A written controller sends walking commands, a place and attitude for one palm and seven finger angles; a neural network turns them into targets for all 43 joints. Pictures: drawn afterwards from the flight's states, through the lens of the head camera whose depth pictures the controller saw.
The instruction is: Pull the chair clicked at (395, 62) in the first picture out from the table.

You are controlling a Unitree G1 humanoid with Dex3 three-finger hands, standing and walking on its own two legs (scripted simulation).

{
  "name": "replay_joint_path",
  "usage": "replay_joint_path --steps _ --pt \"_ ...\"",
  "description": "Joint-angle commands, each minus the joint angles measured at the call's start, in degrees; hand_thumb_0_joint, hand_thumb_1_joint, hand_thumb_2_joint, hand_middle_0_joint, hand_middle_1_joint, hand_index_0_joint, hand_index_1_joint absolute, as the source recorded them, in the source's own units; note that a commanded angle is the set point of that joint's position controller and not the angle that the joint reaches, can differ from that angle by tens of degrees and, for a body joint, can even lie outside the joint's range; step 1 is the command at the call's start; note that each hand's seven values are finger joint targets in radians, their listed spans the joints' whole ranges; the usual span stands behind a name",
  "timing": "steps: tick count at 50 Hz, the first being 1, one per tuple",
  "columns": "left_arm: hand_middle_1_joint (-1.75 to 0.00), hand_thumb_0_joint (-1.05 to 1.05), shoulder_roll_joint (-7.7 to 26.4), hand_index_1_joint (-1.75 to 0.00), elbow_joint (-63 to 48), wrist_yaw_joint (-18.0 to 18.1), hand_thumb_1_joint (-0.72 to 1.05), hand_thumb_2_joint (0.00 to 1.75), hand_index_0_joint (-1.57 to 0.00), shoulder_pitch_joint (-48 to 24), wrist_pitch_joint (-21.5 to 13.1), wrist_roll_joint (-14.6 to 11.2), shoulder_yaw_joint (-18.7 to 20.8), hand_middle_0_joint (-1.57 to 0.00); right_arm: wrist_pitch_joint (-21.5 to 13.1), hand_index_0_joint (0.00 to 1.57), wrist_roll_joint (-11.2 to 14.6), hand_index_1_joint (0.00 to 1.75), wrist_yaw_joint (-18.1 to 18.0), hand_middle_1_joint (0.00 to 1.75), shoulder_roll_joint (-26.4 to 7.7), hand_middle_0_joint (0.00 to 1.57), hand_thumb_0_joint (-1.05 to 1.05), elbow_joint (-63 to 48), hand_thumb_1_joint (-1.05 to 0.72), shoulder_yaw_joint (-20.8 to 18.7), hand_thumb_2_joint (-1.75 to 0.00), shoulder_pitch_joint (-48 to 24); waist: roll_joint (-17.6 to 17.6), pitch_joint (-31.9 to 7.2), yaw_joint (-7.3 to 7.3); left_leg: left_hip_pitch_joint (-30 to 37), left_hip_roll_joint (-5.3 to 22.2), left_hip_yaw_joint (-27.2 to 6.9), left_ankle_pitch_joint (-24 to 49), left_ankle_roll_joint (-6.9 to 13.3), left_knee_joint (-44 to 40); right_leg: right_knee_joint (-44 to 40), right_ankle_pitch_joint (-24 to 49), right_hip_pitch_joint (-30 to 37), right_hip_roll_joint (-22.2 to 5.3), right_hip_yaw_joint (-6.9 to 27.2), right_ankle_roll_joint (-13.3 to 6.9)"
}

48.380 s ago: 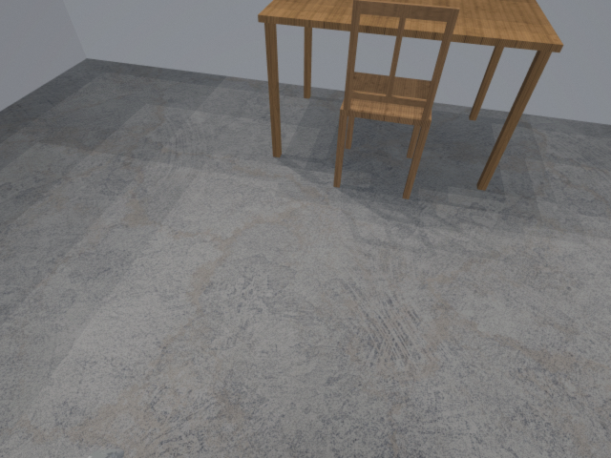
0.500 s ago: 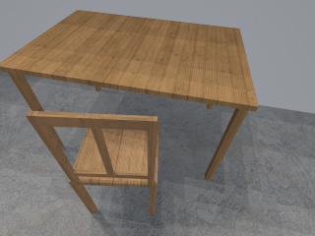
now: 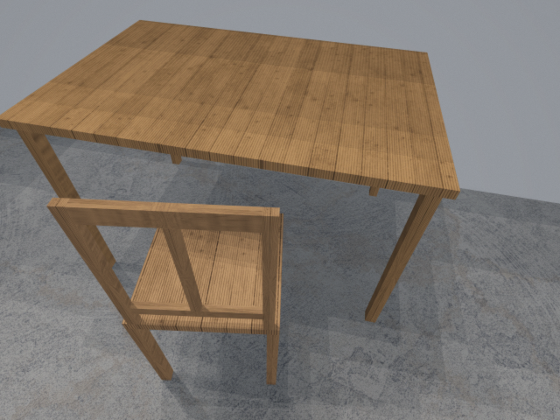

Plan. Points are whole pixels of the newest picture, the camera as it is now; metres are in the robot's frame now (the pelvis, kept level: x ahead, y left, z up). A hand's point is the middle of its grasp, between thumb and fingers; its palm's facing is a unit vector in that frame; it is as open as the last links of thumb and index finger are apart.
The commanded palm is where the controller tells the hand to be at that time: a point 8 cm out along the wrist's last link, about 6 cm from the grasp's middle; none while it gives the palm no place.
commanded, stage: look again from close up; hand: left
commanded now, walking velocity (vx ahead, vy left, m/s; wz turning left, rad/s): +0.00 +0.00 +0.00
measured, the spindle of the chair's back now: (185, 272) +0.40 +0.21 -0.10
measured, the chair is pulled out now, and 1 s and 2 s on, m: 0.16 0.16 0.16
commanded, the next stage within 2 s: raise the hand toward the chair's back in 0.28 s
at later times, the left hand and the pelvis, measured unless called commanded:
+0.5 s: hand out of the picture +0.06 +0.20 -0.12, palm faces +0.22 -0.94 -0.25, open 7.3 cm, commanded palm +0.10 +0.21 -0.07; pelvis -0.01 +0.00 -0.01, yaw +2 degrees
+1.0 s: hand out of the picture +0.14 +0.17 -0.06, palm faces +0.09 -0.99 -0.06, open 11.0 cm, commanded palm +0.13 +0.22 -0.06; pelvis -0.04 -0.03 -0.12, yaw +4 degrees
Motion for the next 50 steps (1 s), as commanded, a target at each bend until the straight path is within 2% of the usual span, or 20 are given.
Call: replay_joint_path --steps 1,18,19,20,21,22,23,25,27,29,30,31,33,36,38,40,41,44,46,50 --pt "-0.30 0.00 4.9 -0.30 -0.6 0.4 0.90 0.90 -0.20 5.8 -0.6 0.0 0.6 -0.20 -0.9 0.20 -0.1 0.30 -0.2 0.30 -5.2 0.20 0.00 -1.0 -0.90 -1.0 -0.90 3.7 0.6 5.4 0.12 2.4 5.7 -6.4 3.7 0.7 -4.2 -6.0 5.7 -8.2 -5.0 4.7 -1.1" --pt "-0.30 0.00 4.8 -0.30 -0.5 0.4 0.90 0.90 -0.20 6.0 -0.6 0.0 0.7 -0.20 -0.9 0.20 -0.2 0.30 -0.2 0.30 -5.0 0.20 0.00 -1.1 -0.90 -1.0 -0.90 4.2 0.8 5.4 0.04 2.0 5.4 -6.6 4.3 0.6 -3.7 -5.8 5.8 -8.2 -5.1 4.6 -1.2" --pt "-0.30 0.00 6.5 -0.30 0.2 2.3 0.90 0.90 -0.20 5.8 -1.9 1.4 0.7 -0.20 -1.3 0.20 -0.2 0.30 0.7 0.30 -7.3 0.20 0.00 -6.2 -0.90 -0.6 -0.90 -2.5 1.1 9.1 1.53 -4.8 5.1 -4.9 6.2 -1.0 8.1 -6.5 19.8 -9.7 -7.9 6.8 -0.4" --pt "-0.30 0.00 16.1 -0.30 -88.7 1.2 0.88 0.89 -0.20 -33.6 -12.7 -11.1 1.3 -0.20 -8.6 0.20 1.8 0.30 -1.7 0.30 -19.1 0.20 0.00 -28.2 -0.90 -2.8 -0.90 -0.7 10.9 -19.2 -7.97 14.0 0.2 -2.5 7.9 1.2 1.7 1.4 14.2 -6.5 -2.9 -0.4 -0.7" --pt "-0.29 0.00 21.3 -0.29 -87.1 5.0 0.85 0.88 -0.20 -30.9 -12.2 -8.9 6.9 -0.20 -13.3 0.20 2.6 0.30 -4.0 0.30 -13.8 0.20 0.00 -24.1 -0.90 -0.7 -0.90 -7.5 10.7 -17.6 -4.79 13.0 3.0 -0.7 6.0 0.6 2.6 4.4 6.2 -9.8 0.2 -3.5 -0.7" --pt "-0.29 0.00 6.2 -0.29 -70.6 5.7 0.83 0.87 -0.19 -3.4 -5.1 -7.9 -0.6 -0.19 -16.6 0.20 2.8 0.30 -3.3 0.30 -12.0 0.20 0.00 -25.2 -0.90 -1.7 -0.90 -4.4 10.8 -12.4 -3.81 7.9 3.5 -2.8 0.6 0.7 0.4 6.6 1.1 -13.5 0.6 -6.4 -1.3" --pt "-0.29 0.00 -1.0 -0.29 -65.0 5.6 0.81 0.86 -0.19 1.3 -2.1 -9.0 -5.1 -0.19 -17.5 0.20 3.5 0.30 -2.9 0.30 -12.0 0.20 0.00 -24.1 -0.90 -1.1 -0.90 -4.2 8.2 -5.5 -2.84 -0.1 1.9 -4.3 -4.3 0.3 2.1 7.4 0.1 -14.8 -0.1 -7.6 -1.2" --pt "-0.28 0.00 0.1 -0.28 -71.2 4.3 0.76 0.84 -0.19 -3.2 -7.2 -10.8 -6.8 -0.19 -19.4 0.20 3.2 0.30 -3.4 0.30 -14.9 0.20 0.00 -27.8 -0.90 -1.7 -0.90 -5.7 3.4 -0.6 -5.34 -5.7 1.1 -5.8 -9.3 0.7 7.2 7.9 -4.4 -20.9 -0.5 -7.4 0.1" --pt "-0.27 0.00 -2.7 -0.27 -63.7 2.0 0.71 0.82 -0.18 -4.1 -12.6 -10.0 -7.4 -0.18 -19.6 0.20 1.3 0.30 -2.7 0.30 -14.8 0.20 0.00 -30.2 -0.90 -2.5 -0.90 -6.1 -7.9 0.9 -6.77 -13.3 0.0 -6.0 -11.1 0.2 15.4 12.2 -11.0 -31.8 0.0 -7.7 0.5" --pt "-0.26 0.00 -2.3 -0.26 -53.3 -3.9 0.67 0.80 -0.18 6.1 -20.6 -11.6 -2.3 -0.18 -19.4 0.20 0.0 0.30 -1.2 0.30 -14.8 0.20 0.00 -32.9 -0.90 -4.3 -0.90 -8.1 -16.4 -2.0 -1.67 -24.1 0.1 -5.3 -12.3 -1.0 22.1 17.8 -16.4 -38.5 -0.5 -6.6 0.1" --pt "-0.26 0.00 -1.1 -0.26 -52.7 -7.8 0.64 0.79 -0.17 11.4 -24.9 -12.9 0.3 -0.17 -19.0 0.20 0.0 0.30 -0.1 0.30 -14.8 0.20 0.00 -34.9 -0.90 -5.0 -0.90 -9.3 -17.3 -5.7 0.84 -27.6 0.0 -4.9 -11.2 -1.3 24.5 20.7 -15.1 -37.9 -0.4 -5.6 -0.2" --pt "-0.26 0.00 2.3 -0.26 -50.7 -11.6 0.62 0.78 -0.17 16.1 -28.3 -13.2 4.5 -0.17 -18.1 0.20 0.5 0.30 1.4 0.30 -14.5 0.20 0.00 -36.5 -0.90 -5.5 -0.90 -9.9 -12.4 -7.9 3.47 -29.1 -0.5 -4.0 -8.2 -1.9 26.3 23.0 -10.0 -35.2 -0.9 -4.0 -1.1" --pt "-0.25 0.00 6.9 -0.25 -51.6 -17.4 0.57 0.76 -0.17 17.2 -32.9 -13.6 10.1 -0.17 -16.0 0.20 0.8 0.30 2.8 0.30 -14.5 0.20 0.00 -40.4 -0.90 -6.4 -0.90 -11.7 -7.2 -13.0 4.31 -31.9 -1.0 -2.6 -3.8 -1.6 31.1 29.3 0.8 -32.9 -1.4 -2.6 -1.3" --pt "-0.24 0.00 11.7 -0.24 -61.1 -16.8 0.50 0.73 -0.16 14.7 -28.1 -12.7 14.1 -0.16 -11.2 0.20 1.1 0.30 2.4 0.30 -13.6 0.20 0.00 -45.5 -0.90 -6.2 -0.90 -13.7 2.1 -17.3 5.83 -32.8 -1.3 -0.7 -3.6 -0.7 32.6 31.7 2.0 -31.7 -1.2 -1.2 -1.4" --pt "-0.23 0.00 10.2 -0.23 -72.1 -14.3 0.46 0.71 -0.16 8.9 -27.1 -14.0 12.8 -0.16 -9.5 0.20 1.1 0.30 1.6 0.30 -12.5 0.20 0.00 -47.8 -0.90 -5.8 -0.90 -13.5 4.2 -18.4 3.69 -31.1 -0.5 -1.4 -6.1 -0.2 33.5 31.2 -1.7 -34.9 -0.7 -0.9 -1.1" --pt "-0.22 0.00 11.2 -0.22 -82.0 -11.5 0.41 0.69 -0.15 3.0 -29.5 -13.9 12.5 -0.15 -9.0 0.20 0.5 0.30 0.8 0.30 -12.1 0.20 0.00 -47.8 -0.90 -5.5 -0.90 -11.4 7.9 -19.7 1.24 -29.8 0.4 -2.6 -4.1 0.6 35.9 32.1 -0.2 -37.8 -0.2 -0.7 -1.1" --pt "-0.22 0.00 11.9 -0.22 -86.1 -10.7 0.39 0.68 -0.15 -0.9 -31.3 -13.5 11.7 -0.15 -8.9 0.20 0.0 0.30 0.4 0.30 -12.1 0.20 0.00 -47.1 -0.90 -5.1 -0.90 -9.9 6.3 -20.0 -0.77 -30.3 1.0 -3.5 -3.8 0.9 37.2 33.1 0.0 -39.8 0.4 -1.2 -0.8" --pt "-0.21 0.00 9.3 -0.21 -86.3 -12.7 0.32 0.65 -0.14 -4.1 -36.1 -13.6 6.5 -0.14 -10.5 0.20 -0.5 0.30 -0.2 0.30 -12.3 0.20 0.00 -44.9 -0.90 -4.2 -0.90 -9.3 8.2 -19.5 -3.99 -30.9 1.5 -5.1 -4.7 1.0 40.7 34.2 -2.7 -46.0 0.8 -1.7 -0.8" --pt "-0.20 0.00 8.6 -0.20 -81.9 -16.6 0.27 0.63 -0.14 -5.1 -35.6 -14.5 4.3 -0.14 -11.7 0.20 0.0 0.30 -0.6 0.30 -13.1 0.20 0.00 -43.7 -0.90 -3.6 -0.90 -9.3 6.5 -17.2 -5.65 -34.2 1.7 -5.7 -8.5 1.2 42.2 32.9 -7.5 -48.0 0.8 -0.4 -0.6" --pt "-0.19 0.00 12.2 -0.19 -74.5 -21.9 0.18 0.59 -0.13 -0.3 -26.6 -16.6 8.4 -0.13 -12.0 0.20 1.6 0.30 -2.0 0.30 -14.0 0.20 0.00 -44.0 -0.90 -3.3 -0.90 -9.2 1.2 -20.8 -3.07 -38.2 1.2 -5.1 -11.4 1.3 42.1 29.1 -12.8 -41.6 -0.2 2.9 0.5"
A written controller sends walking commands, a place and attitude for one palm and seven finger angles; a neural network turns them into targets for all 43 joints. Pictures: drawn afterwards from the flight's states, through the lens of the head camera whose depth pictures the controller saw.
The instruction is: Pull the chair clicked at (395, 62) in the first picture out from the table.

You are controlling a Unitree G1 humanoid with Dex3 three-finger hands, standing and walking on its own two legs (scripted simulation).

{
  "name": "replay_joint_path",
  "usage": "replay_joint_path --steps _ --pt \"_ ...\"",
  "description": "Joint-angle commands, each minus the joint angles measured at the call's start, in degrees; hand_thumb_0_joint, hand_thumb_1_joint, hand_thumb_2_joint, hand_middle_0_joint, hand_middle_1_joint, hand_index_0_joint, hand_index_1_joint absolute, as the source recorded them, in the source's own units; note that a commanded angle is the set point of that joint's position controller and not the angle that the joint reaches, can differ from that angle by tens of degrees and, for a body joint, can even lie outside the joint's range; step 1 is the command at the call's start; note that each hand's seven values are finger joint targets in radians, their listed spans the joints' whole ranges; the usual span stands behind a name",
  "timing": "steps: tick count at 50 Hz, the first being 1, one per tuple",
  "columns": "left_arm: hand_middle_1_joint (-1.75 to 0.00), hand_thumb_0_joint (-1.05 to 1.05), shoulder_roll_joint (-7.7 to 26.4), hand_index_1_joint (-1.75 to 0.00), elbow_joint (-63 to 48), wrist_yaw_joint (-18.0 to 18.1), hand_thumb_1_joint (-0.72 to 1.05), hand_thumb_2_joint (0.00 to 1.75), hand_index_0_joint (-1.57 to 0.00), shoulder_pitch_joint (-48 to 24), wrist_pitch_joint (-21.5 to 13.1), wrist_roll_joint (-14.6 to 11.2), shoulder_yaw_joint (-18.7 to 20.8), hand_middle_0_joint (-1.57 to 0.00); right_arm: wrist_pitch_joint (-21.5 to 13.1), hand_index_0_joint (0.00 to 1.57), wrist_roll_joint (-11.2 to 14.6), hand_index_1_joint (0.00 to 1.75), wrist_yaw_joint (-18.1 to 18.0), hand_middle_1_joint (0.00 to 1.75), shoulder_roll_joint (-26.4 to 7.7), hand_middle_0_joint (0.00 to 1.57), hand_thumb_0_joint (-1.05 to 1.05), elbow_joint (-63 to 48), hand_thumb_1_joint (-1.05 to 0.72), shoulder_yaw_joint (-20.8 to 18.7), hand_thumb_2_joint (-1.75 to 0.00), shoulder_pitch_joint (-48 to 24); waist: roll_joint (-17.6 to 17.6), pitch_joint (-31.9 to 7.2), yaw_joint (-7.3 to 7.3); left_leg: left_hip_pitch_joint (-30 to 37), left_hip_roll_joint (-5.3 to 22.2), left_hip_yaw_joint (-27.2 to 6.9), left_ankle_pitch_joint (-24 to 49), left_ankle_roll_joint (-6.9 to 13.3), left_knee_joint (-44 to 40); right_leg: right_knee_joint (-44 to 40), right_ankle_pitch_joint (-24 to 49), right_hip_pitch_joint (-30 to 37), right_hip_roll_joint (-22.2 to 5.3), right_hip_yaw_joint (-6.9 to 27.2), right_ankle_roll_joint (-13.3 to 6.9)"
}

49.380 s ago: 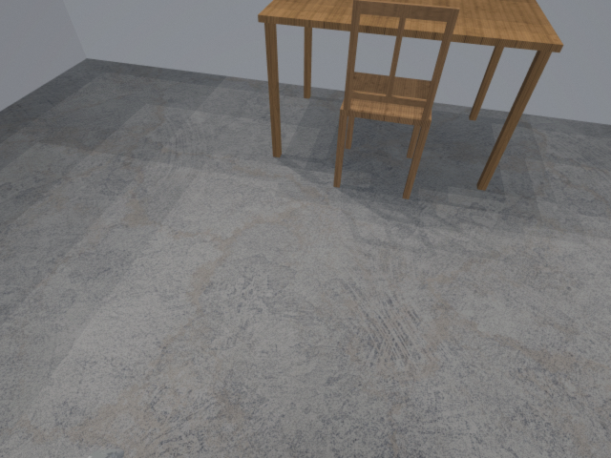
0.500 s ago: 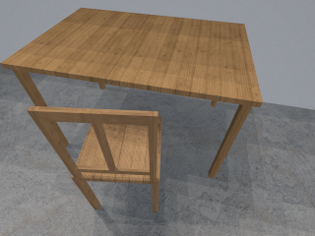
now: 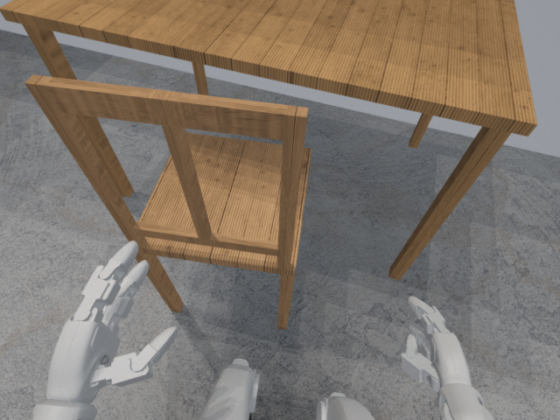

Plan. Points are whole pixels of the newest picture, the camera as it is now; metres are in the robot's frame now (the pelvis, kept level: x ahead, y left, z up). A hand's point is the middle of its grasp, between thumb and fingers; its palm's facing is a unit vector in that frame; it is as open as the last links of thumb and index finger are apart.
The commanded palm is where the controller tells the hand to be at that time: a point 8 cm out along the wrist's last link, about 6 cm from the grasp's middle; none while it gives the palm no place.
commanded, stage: raise the hand toward the chair's back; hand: left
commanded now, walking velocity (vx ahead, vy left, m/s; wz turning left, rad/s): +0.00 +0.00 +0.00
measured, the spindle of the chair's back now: (192, 190) +0.46 +0.21 +0.01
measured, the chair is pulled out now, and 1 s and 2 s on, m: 0.16 0.16 0.16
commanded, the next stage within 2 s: aim the fingers beside a spindle in 1.48 s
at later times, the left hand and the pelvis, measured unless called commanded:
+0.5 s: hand (136, 309) +0.23 +0.21 +0.06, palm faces -0.04 -1.00 -0.03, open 15.2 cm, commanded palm +0.21 +0.27 +0.07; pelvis +0.01 +0.03 +0.02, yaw -2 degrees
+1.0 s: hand (109, 287) +0.25 +0.24 +0.08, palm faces -0.04 -1.00 -0.05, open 16.9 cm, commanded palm +0.24 +0.29 +0.08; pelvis +0.01 +0.04 +0.03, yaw -1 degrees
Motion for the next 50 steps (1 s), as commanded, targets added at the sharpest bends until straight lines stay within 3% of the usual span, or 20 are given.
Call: replay_joint_path --steps 1,4,6,10,11,14,16,19,23,26,29,35,44,46,48,50 --pt "-0.18 0.00 7.7 -0.18 -4.7 -4.9 0.15 0.58 -0.13 -3.7 5.5 -1.7 3.6 -0.13 -2.8 0.20 1.5 0.30 -2.1 0.30 -8.2 0.20 0.00 -6.6 -0.90 -3.9 -0.90 1.0 -1.6 -11.8 -4.15 10.4 0.0 2.9 6.1 3.6 -7.9 -19.5 7.3 5.0 -1.8 11.8 3.5" --pt "-0.17 0.00 8.9 -0.17 -10.9 -2.8 0.08 0.55 -0.12 -2.7 9.1 -3.3 8.0 -0.12 -1.9 0.20 1.8 0.30 -2.6 0.30 -7.1 0.20 0.00 -7.8 -0.90 -4.0 -0.90 0.6 -2.2 -16.3 -1.95 13.1 0.0 3.1 10.0 3.6 -10.0 -19.0 13.6 10.7 -2.6 11.1 4.1" --pt "-0.16 0.00 9.1 -0.16 -10.9 0.1 0.04 0.53 -0.11 -2.3 9.3 -3.1 9.7 -0.11 -1.7 0.20 1.4 0.30 -2.6 0.30 -6.3 0.20 0.00 -7.0 -0.90 -4.0 -0.90 0.2 -2.2 -15.0 -1.45 13.4 0.2 2.8 11.3 3.4 -11.2 -18.2 15.8 10.6 -2.2 9.3 3.8" --pt "-0.15 0.00 6.1 -0.15 -10.0 2.9 -0.06 0.49 -0.10 -2.4 5.4 -1.9 6.7 -0.10 -2.2 0.20 1.0 0.30 -1.9 0.30 -6.3 0.20 0.00 -5.9 -0.90 -4.3 -0.90 1.5 -2.8 -11.1 -3.25 13.7 0.4 2.7 10.6 3.1 -12.2 -17.5 15.1 6.5 -1.9 7.5 3.7" --pt "-0.15 0.00 6.5 -0.15 -8.5 2.9 -0.08 0.48 -0.10 -2.6 4.8 -1.4 6.8 -0.10 -2.4 0.20 0.9 0.30 -1.9 0.30 -6.6 0.20 0.00 -5.5 -0.90 -4.4 -0.90 1.1 -2.4 -9.6 -3.20 13.1 0.4 2.6 10.4 3.1 -12.3 -17.4 14.0 5.7 -1.8 7.3 3.3" --pt "-0.14 0.00 5.5 -0.14 -7.7 1.9 -0.15 0.45 -0.10 -1.2 3.2 -1.3 4.6 -0.10 -2.9 0.20 1.1 0.30 -1.6 0.30 -7.6 0.20 0.00 -5.7 -0.90 -4.6 -0.90 2.3 -1.0 -10.2 -3.75 15.0 0.4 2.6 9.6 3.2 -13.3 -17.2 12.3 4.1 -1.6 6.3 2.9" --pt "-0.13 0.00 6.8 -0.13 -6.5 1.4 -0.20 0.43 -0.09 -2.1 3.3 -1.5 5.5 -0.09 -2.9 0.20 1.2 0.30 -1.7 0.30 -8.0 0.20 0.00 -5.4 -0.90 -4.8 -0.90 2.4 -1.1 -9.7 -3.98 14.7 0.5 2.5 8.9 3.2 -13.5 -17.4 11.4 3.9 -1.5 6.2 2.8" --pt "-0.12 0.00 8.2 -0.12 -10.3 1.7 -0.27 0.40 -0.08 -3.2 2.5 -1.9 6.4 -0.08 -3.2 0.20 1.3 0.30 -1.8 0.30 -8.4 0.20 0.00 -6.2 -0.90 -4.9 -0.90 2.9 1.8 -12.6 -3.23 17.8 0.5 2.4 9.6 3.2 -14.9 -16.9 11.7 4.2 -1.3 5.1 2.4" --pt "-0.10 0.00 8.1 -0.10 -12.4 3.2 -0.36 0.36 -0.07 -4.3 2.0 -1.6 6.2 -0.07 -3.0 0.20 1.2 0.30 -1.5 0.30 -8.4 0.20 0.00 -6.3 -0.90 -4.7 -0.90 3.0 4.4 -12.7 -3.37 20.8 0.7 1.7 11.1 2.9 -16.1 -16.2 13.1 3.6 -1.0 3.6 2.0" --pt "-0.09 0.00 8.2 -0.09 -10.1 3.5 -0.43 0.33 -0.07 -4.7 2.9 -1.0 6.0 -0.07 -2.3 0.20 1.1 0.30 -1.2 0.30 -8.7 0.20 0.00 -6.2 -0.90 -4.6 -0.90 3.4 3.3 -11.5 -4.08 21.3 1.0 0.8 10.5 2.7 -16.8 -16.1 12.8 2.7 -0.7 2.9 2.0" --pt "-0.08 0.00 7.8 -0.08 -9.8 2.6 -0.50 0.30 -0.06 -5.5 4.2 -0.7 4.7 -0.06 -1.7 0.20 1.2 0.30 -1.0 0.30 -9.2 0.20 0.00 -7.3 -0.90 -4.2 -0.90 3.4 4.3 -10.3 -4.32 22.3 1.1 0.2 8.9 2.5 -17.8 -16.5 11.9 1.8 -0.6 2.6 2.0" --pt "-0.08 0.00 9.2 -0.08 -9.1 1.1 -0.50 0.30 -0.06 -9.1 6.4 -1.4 6.5 -0.06 -0.7 0.20 1.3 0.30 -1.3 0.30 -9.3 0.20 0.00 -8.2 -0.90 -3.6 -0.90 4.0 3.3 -10.5 -4.42 22.9 1.1 -0.3 8.4 2.5 -18.5 -17.4 12.2 2.9 -0.4 2.4 2.0" --pt "-0.08 0.00 11.1 -0.08 -8.3 -0.7 -0.50 0.30 -0.06 -13.3 6.6 -2.0 7.8 -0.06 -1.3 0.20 1.4 0.30 -1.2 0.30 -9.8 0.20 0.00 -7.8 -0.90 -2.8 -0.90 4.3 5.9 -10.8 -4.35 25.0 1.0 -0.8 8.3 2.2 -19.7 -18.1 12.0 3.4 -0.4 2.5 1.7" --pt "-0.08 0.00 12.1 -0.08 -5.7 -0.9 -0.50 0.30 -0.06 -12.8 7.4 -2.2 9.4 -0.06 -1.3 0.20 1.4 0.30 -1.2 0.30 -10.0 0.20 0.00 -7.4 -0.90 -2.9 -0.90 4.4 3.9 -10.4 -4.27 24.1 1.0 -1.0 8.1 2.3 -20.0 -18.5 11.9 3.9 -0.2 2.4 1.8" --pt "-0.08 0.00 12.0 -0.08 -6.6 -1.2 -0.50 0.30 -0.06 -14.1 7.3 -2.6 9.3 -0.06 -1.5 0.20 1.6 0.30 -1.3 0.30 -10.1 0.20 0.00 -7.3 -0.90 -3.0 -0.90 4.6 5.2 -10.9 -4.25 25.0 1.0 -0.7 8.9 2.2 -20.2 -18.7 12.3 4.1 -0.3 2.4 1.8" --pt "-0.08 0.00 11.5 -0.08 -5.7 -1.5 -0.50 0.30 -0.06 -13.9 7.4 -3.0 9.3 -0.06 -1.7 0.20 1.7 0.30 -1.3 0.30 -10.1 0.20 0.00 -7.2 -0.90 -3.1 -0.90 4.8 3.7 -10.8 -4.33 25.3 0.9 -0.7 9.2 2.2 -20.5 -19.2 12.6 4.6 -0.3 2.3 1.9"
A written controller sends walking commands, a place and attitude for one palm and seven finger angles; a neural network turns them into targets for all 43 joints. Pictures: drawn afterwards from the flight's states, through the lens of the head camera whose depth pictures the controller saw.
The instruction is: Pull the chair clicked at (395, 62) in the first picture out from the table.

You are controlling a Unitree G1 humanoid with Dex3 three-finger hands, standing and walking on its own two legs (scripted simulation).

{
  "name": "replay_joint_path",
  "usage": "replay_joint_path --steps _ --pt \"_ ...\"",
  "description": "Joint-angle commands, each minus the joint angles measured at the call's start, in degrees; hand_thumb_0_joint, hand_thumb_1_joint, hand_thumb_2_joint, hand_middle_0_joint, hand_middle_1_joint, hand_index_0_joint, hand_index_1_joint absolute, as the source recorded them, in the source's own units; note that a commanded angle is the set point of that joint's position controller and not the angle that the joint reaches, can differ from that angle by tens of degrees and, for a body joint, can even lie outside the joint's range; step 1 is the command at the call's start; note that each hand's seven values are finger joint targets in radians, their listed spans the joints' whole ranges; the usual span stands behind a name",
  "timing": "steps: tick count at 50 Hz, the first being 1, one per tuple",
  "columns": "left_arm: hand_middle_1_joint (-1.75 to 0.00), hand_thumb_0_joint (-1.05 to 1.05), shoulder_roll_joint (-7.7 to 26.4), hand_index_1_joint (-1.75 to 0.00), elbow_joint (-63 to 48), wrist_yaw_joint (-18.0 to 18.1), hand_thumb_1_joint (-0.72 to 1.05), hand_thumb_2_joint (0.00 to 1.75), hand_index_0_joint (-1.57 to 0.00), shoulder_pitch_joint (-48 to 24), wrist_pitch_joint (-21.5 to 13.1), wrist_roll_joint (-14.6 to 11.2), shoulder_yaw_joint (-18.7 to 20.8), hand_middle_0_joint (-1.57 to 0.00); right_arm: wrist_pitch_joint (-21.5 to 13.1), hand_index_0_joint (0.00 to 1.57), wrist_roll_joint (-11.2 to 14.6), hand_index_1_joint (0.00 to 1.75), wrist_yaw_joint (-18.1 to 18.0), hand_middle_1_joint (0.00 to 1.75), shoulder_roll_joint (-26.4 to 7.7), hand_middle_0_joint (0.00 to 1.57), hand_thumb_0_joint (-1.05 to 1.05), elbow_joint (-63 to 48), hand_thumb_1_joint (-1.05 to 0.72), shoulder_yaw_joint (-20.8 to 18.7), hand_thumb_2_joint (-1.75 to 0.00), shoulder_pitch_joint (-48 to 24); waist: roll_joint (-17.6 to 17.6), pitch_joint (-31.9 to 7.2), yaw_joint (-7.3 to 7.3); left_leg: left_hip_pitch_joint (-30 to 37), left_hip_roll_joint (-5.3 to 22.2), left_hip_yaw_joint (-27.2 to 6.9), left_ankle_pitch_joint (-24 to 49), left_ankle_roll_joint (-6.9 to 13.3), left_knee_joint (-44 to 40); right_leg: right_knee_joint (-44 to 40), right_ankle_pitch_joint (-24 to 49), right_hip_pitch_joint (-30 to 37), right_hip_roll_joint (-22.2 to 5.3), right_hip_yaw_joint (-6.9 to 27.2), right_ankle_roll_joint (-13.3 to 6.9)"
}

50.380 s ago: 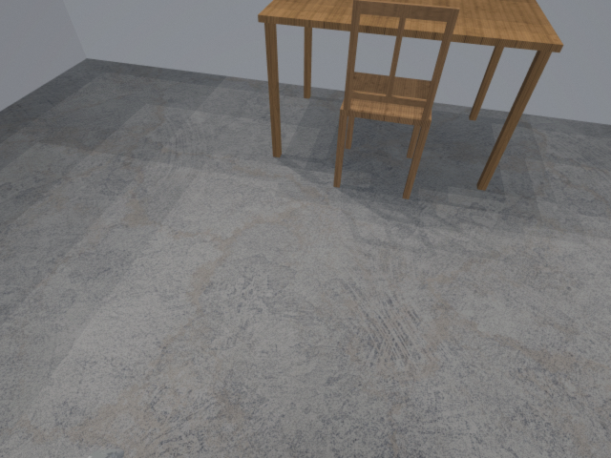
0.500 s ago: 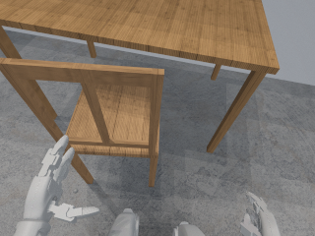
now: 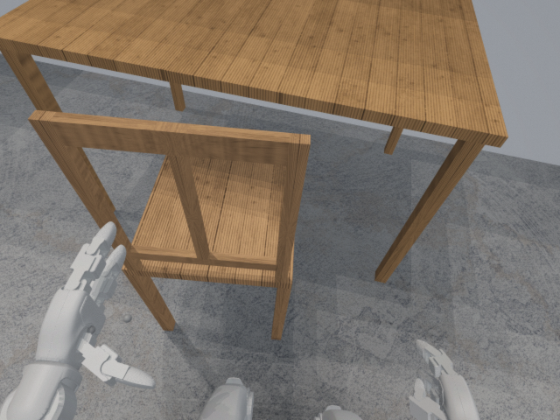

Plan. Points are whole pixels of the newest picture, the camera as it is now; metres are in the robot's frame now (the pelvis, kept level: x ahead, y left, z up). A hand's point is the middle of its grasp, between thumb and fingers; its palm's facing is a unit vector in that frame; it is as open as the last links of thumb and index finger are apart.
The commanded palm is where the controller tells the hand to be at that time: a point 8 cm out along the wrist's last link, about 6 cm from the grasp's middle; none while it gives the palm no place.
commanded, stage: raise the hand toward the chair's back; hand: left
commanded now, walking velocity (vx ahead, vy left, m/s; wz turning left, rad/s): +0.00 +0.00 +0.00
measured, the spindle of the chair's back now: (193, 213) +0.45 +0.18 -0.02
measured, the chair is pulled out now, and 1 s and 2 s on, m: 0.16 0.16 0.16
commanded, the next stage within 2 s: aim the fingers beside a spindle in 0.48 s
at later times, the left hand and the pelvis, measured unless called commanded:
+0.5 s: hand (141, 316) +0.24 +0.19 +0.05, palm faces -0.01 -1.00 -0.06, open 16.9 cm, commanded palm +0.22 +0.25 +0.05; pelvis +0.00 -0.01 +0.00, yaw +0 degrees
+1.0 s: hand (157, 307) +0.26 +0.18 +0.03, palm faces -0.03 -1.00 -0.04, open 16.9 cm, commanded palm +0.24 +0.24 +0.03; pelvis +0.01 -0.02 -0.01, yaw +0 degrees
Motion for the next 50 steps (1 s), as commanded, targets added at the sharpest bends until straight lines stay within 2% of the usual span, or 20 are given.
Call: replay_joint_path --steps 1,4,6,7,9,14,16,18,22,24,26,34,36,37,38,39,41,43,48,50 --pt "-0.08 0.00 7.8 -0.08 -9.6 -0.3 -0.50 0.30 -0.06 -4.1 -3.5 -1.6 4.9 -0.06 -3.7 0.20 0.2 0.30 -0.7 0.30 -8.9 0.20 0.00 -8.0 -0.90 -4.5 -0.90 -2.3 2.7 -11.1 -0.22 17.8 1.4 -3.4 7.5 -1.0 -12.8 -9.9 8.6 -1.6 0.7 -0.4 -1.6" --pt "-0.08 0.00 7.1 -0.08 -10.4 -0.2 -0.50 0.30 -0.06 -3.9 -4.0 -1.6 4.0 -0.06 -4.1 0.20 0.3 0.30 -0.5 0.30 -8.9 0.20 0.00 -8.0 -0.90 -4.7 -0.90 -2.2 4.0 -11.1 -0.20 18.4 1.4 -3.1 7.3 -1.1 -13.0 -9.8 8.4 -2.0 0.5 -0.4 -1.5" --pt "-0.08 0.00 8.3 -0.08 -9.0 0.4 -0.50 0.30 -0.06 -3.3 -4.1 -1.2 5.1 -0.06 -4.1 0.20 0.2 0.30 -0.4 0.30 -9.0 0.20 0.00 -7.8 -0.90 -4.7 -0.90 -2.3 3.3 -10.0 -0.04 17.1 1.4 -3.1 6.8 -1.0 -13.1 -10.0 8.1 -1.6 0.5 -0.3 -1.6" --pt "-0.08 0.00 7.3 -0.08 -9.3 0.5 -0.50 0.30 -0.06 -3.4 -4.2 -1.3 4.3 -0.06 -4.0 0.20 0.2 0.30 -0.4 0.30 -9.0 0.20 0.00 -8.1 -0.90 -4.7 -0.90 -2.1 3.0 -9.9 -0.17 16.8 1.2 -2.8 7.0 -1.0 -13.1 -10.0 8.2 -1.5 0.4 -0.4 -1.5" --pt "-0.08 0.00 7.9 -0.08 -9.5 0.7 -0.50 0.30 -0.06 -3.9 -4.7 -1.3 4.8 -0.06 -4.0 0.20 0.1 0.30 -0.4 0.30 -9.1 0.20 0.00 -8.1 -0.90 -4.8 -0.90 -2.1 2.4 -10.3 -0.19 16.5 1.3 -2.6 6.6 -0.9 -12.8 -10.0 7.9 -1.6 0.3 -0.1 -1.4" --pt "-0.08 0.00 7.7 -0.08 -10.4 1.2 -0.50 0.30 -0.06 -4.3 -5.8 -0.9 4.2 -0.06 -4.0 0.20 0.2 0.30 -0.3 0.30 -9.0 0.20 0.00 -8.0 -0.90 -4.8 -0.90 -2.3 4.2 -10.1 -0.24 16.8 1.3 -2.2 6.3 -0.9 -12.6 -9.9 7.7 -1.9 0.3 0.1 -1.5" --pt "-0.08 0.00 8.3 -0.08 -9.5 1.4 -0.50 0.30 -0.06 -4.2 -5.9 -1.1 5.0 -0.06 -4.0 0.20 0.1 0.30 -0.4 0.30 -8.9 0.20 0.00 -7.6 -0.90 -4.7 -0.90 -2.2 2.3 -9.9 -0.34 15.5 1.1 -2.1 5.9 -0.6 -12.2 -10.4 7.4 -1.0 0.4 0.5 -1.4" --pt "-0.08 0.00 7.5 -0.08 -9.4 1.1 -0.50 0.30 -0.06 -4.2 -5.8 -1.1 4.0 -0.06 -4.0 0.20 0.2 0.30 -0.4 0.30 -8.8 0.20 0.00 -7.8 -0.90 -4.7 -0.90 -2.3 2.9 -9.7 -0.67 15.5 1.0 -1.7 5.6 -0.5 -11.9 -10.7 7.3 -1.3 0.2 0.8 -1.3" --pt "-0.08 0.00 7.8 -0.08 -9.7 0.5 -0.50 0.30 -0.06 -4.5 -5.9 -1.3 4.5 -0.06 -4.1 0.20 0.2 0.30 -0.6 0.30 -8.7 0.20 0.00 -7.6 -0.90 -4.7 -0.90 -2.2 2.3 -11.2 -0.49 15.5 0.9 -1.4 7.4 -0.4 -11.2 -10.6 8.8 0.0 0.2 1.1 -1.2" --pt "-0.08 0.00 8.1 -0.08 -10.5 0.3 -0.50 0.30 -0.06 -4.9 -6.1 -1.4 4.5 -0.06 -4.3 0.20 0.2 0.30 -0.6 0.30 -8.6 0.20 0.00 -7.5 -0.90 -4.7 -0.90 -2.3 3.7 -11.6 -0.42 16.1 0.9 -1.3 8.5 -0.4 -10.9 -10.4 9.8 -0.2 0.1 1.1 -1.3" --pt "-0.08 0.00 8.0 -0.08 -8.5 0.3 -0.50 0.30 -0.06 -4.5 -5.6 -1.4 4.8 -0.06 -4.1 0.20 0.1 0.30 -0.7 0.30 -8.5 0.20 0.00 -7.0 -0.90 -4.6 -0.90 -2.2 1.5 -10.6 -0.71 15.0 1.0 -1.4 8.2 -0.3 -10.5 -10.7 9.7 -0.2 0.4 1.3 -1.2" --pt "-0.08 0.00 6.8 -0.08 -7.0 -0.8 -0.50 0.30 -0.06 -7.5 -5.8 -1.5 3.5 -0.06 -4.2 0.20 0.1 0.30 -0.8 0.30 -8.6 0.20 0.00 -7.0 -0.90 -4.5 -0.90 -2.4 1.0 -10.1 -1.19 13.2 0.7 -0.7 7.7 -0.1 -8.8 -10.5 9.8 -1.1 0.0 2.4 -0.9" --pt "-0.08 0.00 8.5 -0.08 -7.2 -0.6 -0.50 0.30 -0.06 -7.5 -6.1 -1.4 5.0 -0.06 -4.2 0.20 0.0 0.30 -0.8 0.30 -8.7 0.20 0.00 -6.7 -0.90 -4.6 -0.90 -2.2 1.8 -11.9 -0.65 13.2 0.7 -0.6 9.2 0.0 -8.2 -9.8 11.2 -0.2 0.0 2.5 -1.0" --pt "-0.08 0.00 7.5 -0.08 -7.5 -0.7 -0.50 0.30 -0.06 -7.4 -6.2 -1.5 4.3 -0.06 -4.3 0.20 0.0 0.30 -0.7 0.30 -8.5 0.20 0.00 -7.0 -0.90 -4.6 -0.90 -2.3 1.2 -12.5 -0.71 13.4 0.7 -0.5 9.7 0.0 -8.0 -9.6 12.0 0.1 -0.1 2.6 -0.9" --pt "-0.08 0.00 8.0 -0.08 -7.0 -0.6 -0.50 0.30 -0.06 -6.0 -6.2 -1.6 5.4 -0.06 -4.1 0.20 0.0 0.30 -0.6 0.30 -8.4 0.20 0.00 -7.0 -0.90 -4.8 -0.90 -2.3 1.7 -12.7 -0.02 13.5 0.7 -0.4 10.6 -0.1 -8.2 -9.4 13.1 0.8 -0.1 2.5 -1.0" --pt "-0.08 0.00 7.6 -0.08 -6.8 -0.7 -0.50 0.30 -0.06 -6.4 -6.1 -1.6 4.7 -0.06 -4.0 0.20 0.0 0.30 -0.6 0.30 -8.4 0.20 0.00 -6.9 -0.90 -4.7 -0.90 -2.4 1.0 -12.4 -0.58 13.3 0.7 -0.2 10.9 0.0 -7.9 -9.4 13.8 0.5 -0.1 2.6 -0.8" --pt "-0.08 0.00 8.3 -0.08 -6.6 -0.5 -0.50 0.30 -0.06 -5.8 -6.3 -1.5 5.6 -0.06 -3.8 0.20 -0.1 0.30 -0.5 0.30 -8.3 0.20 0.00 -6.7 -0.90 -4.9 -0.90 -2.5 2.1 -12.9 -0.09 12.8 0.7 -0.2 11.4 -0.1 -7.4 -8.9 14.2 0.6 0.0 2.7 -0.9" --pt "-0.08 0.00 7.9 -0.08 -7.0 -0.4 -0.50 0.30 -0.06 -7.1 -6.6 -1.4 5.2 -0.06 -3.7 0.20 -0.1 0.30 -0.4 0.30 -8.4 0.20 0.00 -6.6 -0.90 -4.9 -0.90 -2.5 2.7 -12.7 -0.45 13.0 0.8 -0.3 11.3 -0.2 -7.5 -8.3 14.1 -0.4 0.0 2.3 -1.0" --pt "-0.08 0.00 6.3 -0.08 -6.6 -0.3 -0.50 0.30 -0.06 -8.2 -7.1 -1.3 3.3 -0.06 -3.6 0.20 -0.2 0.30 -0.3 0.30 -8.6 0.20 0.00 -6.8 -0.90 -5.0 -0.90 -2.3 1.5 -13.6 -1.06 12.3 0.9 -0.5 10.6 -0.1 -6.7 -7.6 13.3 -1.8 0.0 2.3 -0.8" --pt "-0.08 0.00 7.6 -0.08 -6.5 -0.1 -0.50 0.30 -0.06 -7.8 -7.4 -1.4 4.8 -0.06 -3.6 0.20 -0.2 0.30 -0.3 0.30 -8.7 0.20 0.00 -6.4 -0.90 -5.1 -0.90 -2.2 2.1 -14.5 -0.43 12.2 0.9 -0.4 11.1 -0.2 -6.5 -7.3 13.7 -1.3 0.0 2.4 -1.0"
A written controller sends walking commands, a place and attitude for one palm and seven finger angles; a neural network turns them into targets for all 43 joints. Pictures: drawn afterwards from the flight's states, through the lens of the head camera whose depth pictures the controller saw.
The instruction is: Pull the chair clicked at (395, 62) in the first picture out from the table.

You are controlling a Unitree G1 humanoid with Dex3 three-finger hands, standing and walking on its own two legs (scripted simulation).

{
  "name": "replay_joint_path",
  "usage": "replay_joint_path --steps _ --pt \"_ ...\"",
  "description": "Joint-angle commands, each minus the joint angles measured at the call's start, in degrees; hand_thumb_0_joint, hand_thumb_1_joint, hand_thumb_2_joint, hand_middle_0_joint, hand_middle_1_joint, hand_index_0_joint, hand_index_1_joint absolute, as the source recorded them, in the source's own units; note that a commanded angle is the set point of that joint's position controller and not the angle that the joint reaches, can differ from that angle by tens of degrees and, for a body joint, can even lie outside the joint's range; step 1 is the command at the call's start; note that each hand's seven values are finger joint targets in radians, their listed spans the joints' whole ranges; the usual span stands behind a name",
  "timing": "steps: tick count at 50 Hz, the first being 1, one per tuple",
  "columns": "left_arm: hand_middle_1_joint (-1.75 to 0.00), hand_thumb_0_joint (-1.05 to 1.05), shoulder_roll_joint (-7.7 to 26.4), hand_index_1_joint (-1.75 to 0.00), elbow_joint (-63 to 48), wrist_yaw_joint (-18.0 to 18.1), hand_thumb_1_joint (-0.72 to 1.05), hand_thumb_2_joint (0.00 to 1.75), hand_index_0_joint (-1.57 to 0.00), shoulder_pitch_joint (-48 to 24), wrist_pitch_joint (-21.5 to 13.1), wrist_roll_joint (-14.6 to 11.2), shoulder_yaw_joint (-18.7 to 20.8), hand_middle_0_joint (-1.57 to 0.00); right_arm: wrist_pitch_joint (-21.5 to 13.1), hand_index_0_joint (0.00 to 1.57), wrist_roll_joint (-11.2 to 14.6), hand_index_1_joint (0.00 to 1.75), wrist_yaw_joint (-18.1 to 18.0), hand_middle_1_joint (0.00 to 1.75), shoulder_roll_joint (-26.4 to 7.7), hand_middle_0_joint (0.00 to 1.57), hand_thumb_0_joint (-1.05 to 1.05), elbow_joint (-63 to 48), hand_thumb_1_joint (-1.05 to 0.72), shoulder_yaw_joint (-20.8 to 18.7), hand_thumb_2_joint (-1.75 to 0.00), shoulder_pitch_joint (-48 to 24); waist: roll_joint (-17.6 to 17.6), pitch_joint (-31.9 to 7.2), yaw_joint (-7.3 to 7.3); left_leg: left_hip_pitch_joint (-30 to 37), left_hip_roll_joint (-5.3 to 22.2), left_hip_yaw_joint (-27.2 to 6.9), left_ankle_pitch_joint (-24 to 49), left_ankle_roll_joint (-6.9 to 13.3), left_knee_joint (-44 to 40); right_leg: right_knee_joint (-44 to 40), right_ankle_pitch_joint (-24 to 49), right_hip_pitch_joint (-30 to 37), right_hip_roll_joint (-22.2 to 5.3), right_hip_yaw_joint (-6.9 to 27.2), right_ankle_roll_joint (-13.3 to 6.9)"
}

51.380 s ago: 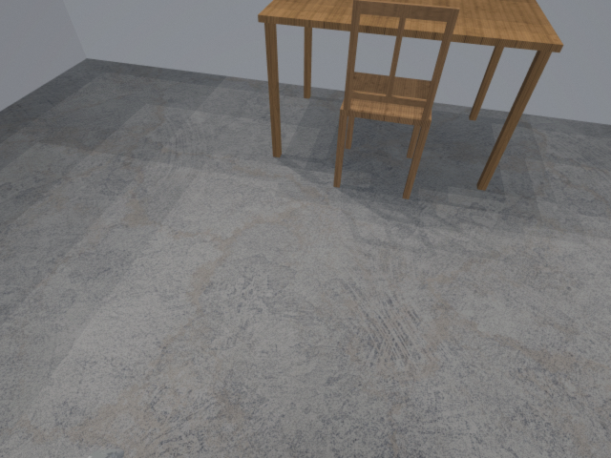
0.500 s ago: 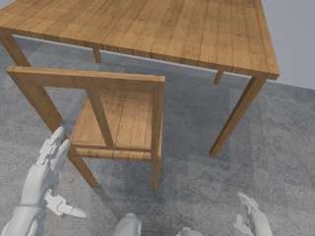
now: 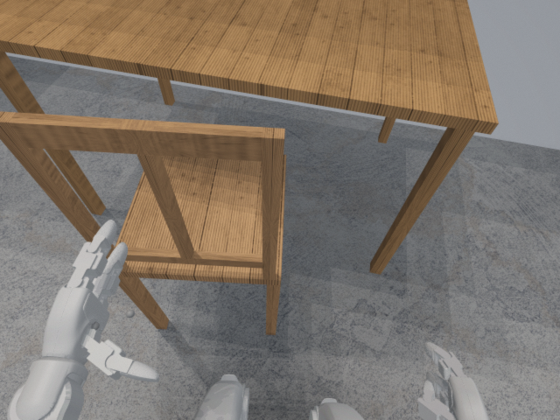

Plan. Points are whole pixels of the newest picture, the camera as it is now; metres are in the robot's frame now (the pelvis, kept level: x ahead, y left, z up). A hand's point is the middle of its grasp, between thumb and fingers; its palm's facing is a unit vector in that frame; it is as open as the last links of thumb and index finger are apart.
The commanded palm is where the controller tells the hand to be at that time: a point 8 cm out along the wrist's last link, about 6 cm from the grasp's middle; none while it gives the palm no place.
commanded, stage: aim the fingers beside a spindle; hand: left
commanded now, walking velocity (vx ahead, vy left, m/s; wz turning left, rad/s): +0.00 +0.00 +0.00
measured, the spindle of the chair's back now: (171, 212) +0.44 +0.20 -0.01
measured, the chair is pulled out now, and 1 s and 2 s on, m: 0.16 0.16 0.16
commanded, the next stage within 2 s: push the fingers through the gap in 1.58 s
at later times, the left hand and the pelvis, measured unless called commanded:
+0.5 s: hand (144, 306) +0.27 +0.19 +0.02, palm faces -0.04 -1.00 -0.02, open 16.9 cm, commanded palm +0.25 +0.25 +0.02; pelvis -0.01 +0.01 -0.02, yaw +0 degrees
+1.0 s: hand (161, 298) +0.29 +0.18 +0.00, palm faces -0.04 -1.00 -0.02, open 16.9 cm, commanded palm +0.27 +0.24 +0.00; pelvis -0.01 +0.01 -0.03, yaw -1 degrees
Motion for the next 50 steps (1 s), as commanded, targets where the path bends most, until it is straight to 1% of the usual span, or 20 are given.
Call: replay_joint_path --steps 1,2,4,9,11,14,19,23,26,28,29,31,34,35,37,40,41,45,48,50 --pt "-0.08 0.00 8.8 -0.08 -11.6 0.5 -0.50 0.30 -0.06 -3.8 -4.5 -0.8 4.4 -0.06 -3.2 0.20 -0.1 0.30 -0.3 0.30 -7.7 0.20 0.00 -7.9 -0.90 -3.5 -0.90 -2.1 3.0 -13.9 0.46 15.1 0.2 -0.7 13.1 1.4 -7.9 -9.9 16.0 2.0 -0.6 2.0 0.3" --pt "-0.08 0.00 7.5 -0.08 -11.9 0.5 -0.50 0.30 -0.06 -3.5 -4.5 -0.7 3.1 -0.06 -3.2 0.20 -0.1 0.30 -0.2 0.30 -7.6 0.20 0.00 -8.1 -0.90 -3.5 -0.90 -2.2 2.7 -14.4 0.23 15.4 0.2 -0.5 13.3 1.4 -7.8 -9.7 16.4 1.7 -0.8 2.0 0.5" --pt "-0.08 0.00 8.0 -0.08 -11.4 0.9 -0.50 0.30 -0.06 -3.4 -4.6 -0.7 3.9 -0.06 -2.9 0.20 -0.1 0.30 -0.1 0.30 -7.7 0.20 0.00 -7.8 -0.90 -3.6 -0.90 -2.1 1.6 -13.9 0.38 15.0 0.3 -0.8 13.4 1.2 -7.8 -9.4 16.4 1.4 -0.6 1.6 0.5" --pt "-0.08 0.00 6.4 -0.08 -12.1 1.9 -0.50 0.30 -0.06 -3.7 -5.1 -0.2 1.7 -0.06 -2.5 0.20 -0.2 0.30 0.2 0.30 -7.6 0.20 0.00 -8.2 -0.90 -3.5 -0.90 -2.4 1.5 -13.8 -0.07 14.1 0.3 -1.0 11.3 1.3 -7.3 -8.8 14.0 -0.5 -0.6 1.5 0.5" --pt "-0.08 0.00 8.2 -0.08 -10.3 2.5 -0.50 0.30 -0.06 -5.5 -5.1 0.2 3.3 -0.06 -2.0 0.20 -0.3 0.30 0.0 0.30 -7.9 0.20 0.00 -7.9 -0.90 -3.4 -0.90 -2.4 -0.4 -12.1 -0.59 11.5 0.3 -1.0 9.2 1.4 -6.6 -8.9 12.1 -1.4 -0.4 1.9 0.5" --pt "-0.08 0.00 8.0 -0.08 -10.3 2.2 -0.50 0.30 -0.06 -10.0 -5.9 0.5 2.8 -0.06 -2.0 0.20 -0.3 0.30 -0.1 0.30 -8.0 0.20 0.00 -7.9 -0.90 -3.2 -0.90 -2.5 2.9 -12.9 -0.50 11.7 0.2 -1.2 7.4 1.3 -6.4 -8.3 9.6 -3.2 -0.5 2.0 0.2" --pt "-0.08 0.00 7.0 -0.08 -10.0 1.8 -0.50 0.30 -0.06 -11.7 -5.6 0.4 1.1 -0.06 -2.0 0.20 -0.3 0.30 -0.1 0.30 -8.2 0.20 0.00 -8.0 -0.90 -3.0 -0.90 -2.3 3.7 -15.6 -0.41 13.4 0.3 -1.5 8.0 1.3 -6.3 -7.7 10.0 -3.6 -0.5 1.8 0.1" --pt "-0.08 0.00 6.3 -0.08 -8.6 2.3 -0.50 0.30 -0.06 -11.8 -4.3 1.0 0.0 -0.06 -1.4 0.20 -0.3 0.30 0.3 0.30 -8.3 0.20 0.00 -8.2 -0.90 -2.9 -0.90 -2.2 3.2 -15.0 -0.52 13.0 0.5 -2.0 8.0 1.1 -6.5 -7.0 10.0 -4.5 -0.4 1.2 0.0" --pt "-0.08 0.00 7.2 -0.08 -7.4 3.4 -0.50 0.30 -0.06 -11.9 -4.1 1.4 1.2 -0.06 -0.9 0.20 -0.5 0.30 0.3 0.30 -8.5 0.20 0.00 -8.2 -0.90 -3.1 -0.90 -2.2 2.1 -14.9 -0.29 12.1 0.5 -2.0 7.6 1.1 -6.1 -6.6 9.7 -5.0 -0.3 1.2 0.0" --pt "-0.08 0.00 5.4 -0.08 -7.8 3.9 -0.50 0.30 -0.06 -12.9 -4.2 1.8 -0.6 -0.06 -0.6 0.20 -0.5 0.30 0.6 0.30 -8.2 0.20 0.00 -8.6 -0.90 -2.9 -0.90 -2.2 2.8 -15.2 -0.56 12.6 0.5 -2.0 7.9 1.0 -6.0 -6.4 9.9 -5.5 -0.5 1.0 0.0" --pt "-0.08 0.00 7.0 -0.08 -7.4 4.4 -0.50 0.30 -0.06 -12.9 -4.4 1.7 1.3 -0.06 -0.4 0.20 -0.6 0.30 0.6 0.30 -8.4 0.20 0.00 -8.3 -0.90 -3.1 -0.90 -1.9 2.1 -15.1 -0.17 12.2 0.6 -2.0 7.8 0.9 -5.9 -6.2 9.9 -5.4 -0.4 1.0 0.0" --pt "-0.08 0.00 7.6 -0.08 -7.3 4.9 -0.50 0.30 -0.06 -13.0 -4.8 2.1 1.8 -0.06 -0.1 0.20 -0.7 0.30 0.7 0.30 -8.4 0.20 0.00 -8.3 -0.90 -3.2 -0.90 -1.9 2.0 -15.9 -0.08 11.7 0.6 -1.9 8.4 1.0 -5.2 -5.8 10.2 -5.5 -0.3 1.2 -0.1" --pt "-0.08 0.00 5.7 -0.08 -7.1 5.1 -0.50 0.30 -0.06 -15.5 -5.4 2.5 -0.6 -0.06 0.3 0.20 -0.8 0.30 0.9 0.30 -8.3 0.20 0.00 -8.2 -0.90 -3.0 -0.90 -2.1 3.3 -15.8 -0.70 11.9 0.5 -1.9 8.1 1.0 -4.9 -5.4 9.9 -6.7 -0.4 1.2 -0.1" --pt "-0.08 0.00 5.9 -0.08 -6.4 5.1 -0.50 0.30 -0.06 -16.5 -5.5 2.5 -0.5 -0.06 0.4 0.20 -0.8 0.30 0.8 0.30 -8.4 0.20 0.00 -8.1 -0.90 -3.0 -0.90 -2.0 1.8 -15.4 -1.08 11.0 0.5 -2.0 6.9 1.0 -4.7 -5.6 9.1 -7.0 -0.4 1.3 0.0" --pt "-0.08 0.00 7.5 -0.08 -6.3 5.2 -0.50 0.30 -0.06 -16.3 -5.8 2.5 1.4 -0.06 0.6 0.20 -0.9 0.30 0.7 0.30 -8.6 0.20 0.00 -7.9 -0.90 -3.2 -0.90 -2.0 2.7 -16.8 -0.27 11.1 0.5 -1.8 8.0 1.0 -4.3 -5.0 9.9 -6.5 -0.3 1.6 -0.2" --pt "-0.08 0.00 5.2 -0.08 -7.5 5.1 -0.50 0.30 -0.06 -15.9 -5.8 2.3 -1.2 -0.06 0.7 0.20 -0.8 0.30 1.0 0.30 -8.3 0.20 0.00 -8.1 -0.90 -3.2 -0.90 -2.0 4.3 -18.4 -0.34 13.2 0.6 -2.0 10.2 0.8 -4.2 -4.6 11.5 -6.7 -0.4 1.2 -0.2" --pt "-0.08 0.00 6.1 -0.08 -6.0 5.2 -0.50 0.30 -0.06 -14.4 -5.5 2.4 -0.1 -0.06 0.9 0.20 -0.8 0.30 1.0 0.30 -8.5 0.20 0.00 -8.0 -0.90 -3.2 -0.90 -1.7 2.1 -18.1 -0.44 12.2 0.8 -2.3 10.4 0.9 -4.1 -4.4 11.7 -6.5 -0.2 1.1 -0.2" --pt "-0.08 0.00 5.1 -0.08 -7.2 5.7 -0.50 0.30 -0.06 -14.7 -5.6 2.7 -1.3 -0.06 1.5 0.20 -0.9 0.30 1.3 0.30 -8.4 0.20 0.00 -8.1 -0.90 -3.3 -0.90 -1.9 3.1 -18.6 -0.39 12.5 0.8 -2.2 11.0 0.8 -3.6 -3.8 12.2 -7.2 -0.4 1.0 -0.1" --pt "-0.08 0.00 4.9 -0.08 -6.3 6.4 -0.50 0.30 -0.06 -16.0 -5.9 3.1 -1.3 -0.06 2.1 0.20 -1.0 0.30 1.4 0.30 -8.3 0.20 0.00 -8.0 -0.90 -3.3 -0.90 -2.0 1.8 -17.9 -0.87 10.8 0.7 -2.1 10.9 1.0 -2.7 -3.2 12.6 -7.6 -0.3 1.1 -0.1" --pt "-0.08 0.00 5.9 -0.08 -7.0 6.6 -0.50 0.30 -0.06 -15.3 -6.4 3.1 -0.2 -0.06 2.2 0.20 -1.0 0.30 1.4 0.30 -8.3 0.20 0.00 -8.0 -0.90 -3.4 -0.90 -1.9 2.9 -18.8 -0.24 11.5 0.7 -2.0 11.1 0.8 -2.6 -3.0 12.5 -7.8 -0.3 1.2 -0.2"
